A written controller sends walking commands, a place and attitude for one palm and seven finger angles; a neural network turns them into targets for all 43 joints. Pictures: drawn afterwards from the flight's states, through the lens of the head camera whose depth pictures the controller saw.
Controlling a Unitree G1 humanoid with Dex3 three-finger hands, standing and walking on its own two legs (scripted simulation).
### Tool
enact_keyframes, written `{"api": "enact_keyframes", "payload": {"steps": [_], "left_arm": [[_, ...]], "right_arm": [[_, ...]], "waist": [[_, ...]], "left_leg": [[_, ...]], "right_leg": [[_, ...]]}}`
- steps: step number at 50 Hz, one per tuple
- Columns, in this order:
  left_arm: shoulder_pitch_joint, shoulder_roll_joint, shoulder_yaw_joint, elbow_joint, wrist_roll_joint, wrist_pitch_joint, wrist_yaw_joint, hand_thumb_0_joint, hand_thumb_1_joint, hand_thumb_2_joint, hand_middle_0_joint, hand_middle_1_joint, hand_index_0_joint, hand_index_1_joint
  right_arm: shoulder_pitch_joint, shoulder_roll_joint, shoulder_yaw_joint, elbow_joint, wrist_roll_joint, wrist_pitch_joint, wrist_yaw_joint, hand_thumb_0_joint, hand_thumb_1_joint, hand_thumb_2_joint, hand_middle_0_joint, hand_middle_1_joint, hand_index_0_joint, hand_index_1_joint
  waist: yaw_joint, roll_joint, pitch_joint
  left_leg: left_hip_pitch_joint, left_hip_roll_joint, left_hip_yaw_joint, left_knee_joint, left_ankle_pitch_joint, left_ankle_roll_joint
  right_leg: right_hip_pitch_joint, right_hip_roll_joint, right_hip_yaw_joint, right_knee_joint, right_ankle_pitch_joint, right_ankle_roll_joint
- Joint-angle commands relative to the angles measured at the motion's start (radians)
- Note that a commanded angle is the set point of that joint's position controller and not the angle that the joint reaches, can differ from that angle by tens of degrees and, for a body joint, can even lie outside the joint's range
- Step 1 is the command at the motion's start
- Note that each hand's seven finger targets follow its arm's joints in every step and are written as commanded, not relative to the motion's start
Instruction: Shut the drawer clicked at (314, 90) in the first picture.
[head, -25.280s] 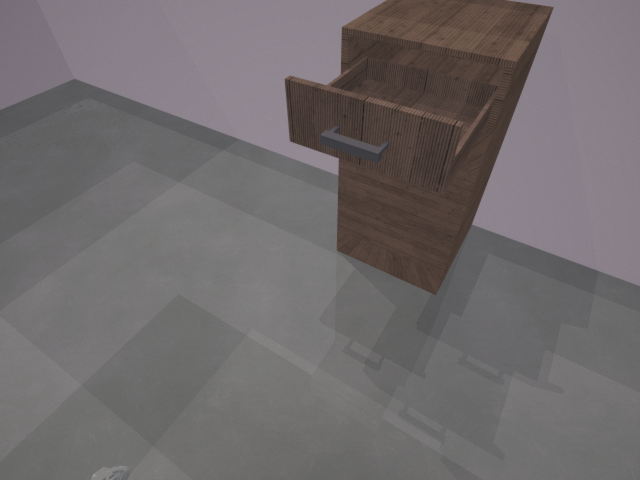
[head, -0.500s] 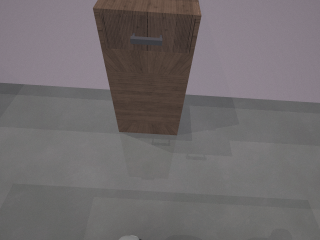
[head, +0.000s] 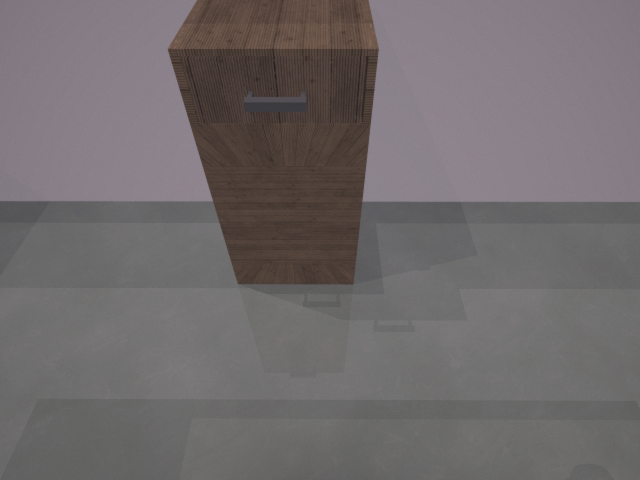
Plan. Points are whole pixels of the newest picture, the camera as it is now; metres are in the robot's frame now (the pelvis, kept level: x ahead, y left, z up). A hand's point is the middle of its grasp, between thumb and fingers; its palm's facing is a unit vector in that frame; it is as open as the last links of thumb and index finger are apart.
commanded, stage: let the arm hang, fingers relaxed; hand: left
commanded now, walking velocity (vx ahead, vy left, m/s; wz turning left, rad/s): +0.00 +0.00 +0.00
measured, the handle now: (276, 99) +0.87 +0.14 +0.02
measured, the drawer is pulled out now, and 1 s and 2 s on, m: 0.00 0.00 0.00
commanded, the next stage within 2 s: look to check the result in 0.14 s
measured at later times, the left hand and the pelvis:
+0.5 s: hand out of the picture +0.04 +0.19 -0.17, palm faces +0.01 -0.96 -0.26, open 7.4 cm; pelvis +0.01 -0.02 +0.00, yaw -1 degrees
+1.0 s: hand out of the picture +0.06 +0.19 -0.17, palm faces +0.00 -0.96 -0.26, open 7.4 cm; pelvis +0.02 -0.02 +0.00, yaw -1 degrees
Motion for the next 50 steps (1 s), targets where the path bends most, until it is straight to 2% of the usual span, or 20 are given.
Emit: {"api": "enact_keyframes", "payload": {"steps": [1,4,8,12,15,19,24,29,38,41,50], "left_arm": [[0.046,0.157,0.028,-0.018,-0.001,-0.01,0.012,0.0,0.9,0.9,-0.2,-0.3,-0.2,-0.3],[0.035,0.148,0.026,-0.015,-0.002,-0.011,0.013,0.0,0.9,0.9,-0.2,-0.3,-0.2,-0.3],[0.027,0.145,0.028,-0.017,-0.002,-0.011,0.014,0.0,0.9,0.9,-0.2,-0.3,-0.2,-0.3],[0.026,0.147,0.031,-0.018,-0.002,-0.014,0.015,0.0,0.9,0.9,-0.2,-0.3,-0.2,-0.3],[0.029,0.144,0.028,-0.015,-0.003,-0.013,0.016,0.0,0.9,0.9,-0.2,-0.3,-0.2,-0.3],[0.036,0.149,0.03,-0.015,-0.003,-0.015,0.018,0.0,0.9,0.9,-0.2,-0.3,-0.2,-0.3],[0.036,0.151,0.029,-0.011,-0.004,-0.013,0.017,0.0,0.9,0.9,-0.2,-0.3,-0.2,-0.3],[0.039,0.157,0.031,-0.009,-0.004,-0.014,0.016,0.0,0.9,0.9,-0.2,-0.3,-0.2,-0.3],[0.035,0.16,0.029,-0.008,-0.004,-0.013,0.015,0.0,0.9,0.9,-0.2,-0.3,-0.2,-0.3],[0.034,0.17,0.033,-0.013,-0.002,-0.016,0.015,0.0,0.9,0.9,-0.2,-0.3,-0.2,-0.3],[0.02,0.175,0.034,-0.013,-0.003,-0.016,0.012,0.0,0.9,0.9,-0.2,-0.3,-0.2,-0.3]], "right_arm": [[0.019,-0.13,-0.021,-0.035,0.0,-0.019,-0.01,0.0,-0.9,-0.9,0.2,0.3,0.2,0.3],[0.01,-0.127,-0.021,-0.032,-0.001,-0.018,-0.012,0.0,-0.9,-0.9,0.2,0.3,0.2,0.3],[0.007,-0.127,-0.021,-0.029,-0.002,-0.017,-0.013,0.0,-0.9,-0.9,0.2,0.3,0.2,0.3],[0.005,-0.129,-0.021,-0.029,-0.001,-0.018,-0.015,0.0,-0.9,-0.9,0.2,0.3,0.2,0.3],[-0.001,-0.13,-0.021,-0.027,-0.001,-0.015,-0.016,0.0,-0.9,-0.9,0.2,0.3,0.2,0.3],[0.006,-0.132,-0.021,-0.024,0.0,-0.016,-0.017,0.0,-0.9,-0.9,0.2,0.3,0.2,0.3],[0.002,-0.131,-0.021,-0.02,0.0,-0.012,-0.017,0.0,-0.9,-0.9,0.2,0.3,0.2,0.3],[0.004,-0.139,-0.02,-0.02,0.0,-0.016,-0.018,0.0,-0.9,-0.9,0.2,0.3,0.2,0.3],[-0.007,-0.145,-0.02,-0.018,0.0,-0.016,-0.018,0.0,-0.9,-0.9,0.2,0.3,0.2,0.3],[-0.007,-0.153,-0.021,-0.021,0.002,-0.018,-0.018,0.0,-0.9,-0.9,0.2,0.3,0.2,0.3],[-0.02,-0.163,-0.021,-0.02,0.0,-0.022,-0.017,0.0,-0.9,-0.9,0.2,0.3,0.2,0.3]], "waist": [[0.013,0.008,-0.024],[0.008,-0.016,-0.032],[0.004,-0.004,-0.034],[0.004,-0.013,-0.05],[0.003,-0.023,-0.03],[0.003,-0.032,-0.053],[0.002,-0.022,-0.014],[0.004,-0.025,-0.046],[0.005,-0.018,-0.014],[0.006,-0.016,-0.038],[0.007,-0.012,-0.034]], "left_leg": [[0.05,0.1,-0.079,-0.062,0.121,0.035],[0.069,0.099,-0.065,-0.056,0.131,0.031],[0.077,0.102,-0.058,-0.053,0.128,0.027],[0.088,0.104,-0.051,-0.046,0.149,0.025],[0.092,0.104,-0.045,-0.043,0.138,0.022],[0.102,0.107,-0.04,-0.036,0.165,0.023],[0.095,0.107,-0.039,-0.045,0.126,0.021],[0.106,0.111,-0.041,-0.046,0.147,0.022],[0.103,0.11,-0.043,-0.056,0.132,0.022],[0.107,0.113,-0.046,-0.054,0.152,0.023],[0.111,0.115,-0.051,-0.07,0.142,0.023]], "right_leg": [[-0.033,-0.092,0.081,-0.11,0.076,-0.045],[-0.031,-0.097,0.084,-0.121,0.105,-0.045],[-0.028,-0.097,0.088,-0.13,0.108,-0.046],[-0.012,-0.1,0.087,-0.13,0.15,-0.045],[-0.028,-0.098,0.091,-0.142,0.151,-0.043],[-0.003,-0.1,0.089,-0.137,0.201,-0.042],[-0.028,-0.096,0.096,-0.154,0.148,-0.043],[-0.004,-0.096,0.091,-0.146,0.17,-0.043],[-0.023,-0.096,0.09,-0.157,0.14,-0.043],[-0.002,-0.095,0.095,-0.153,0.168,-0.041],[-0.006,-0.095,0.093,-0.157,0.143,-0.041]]}}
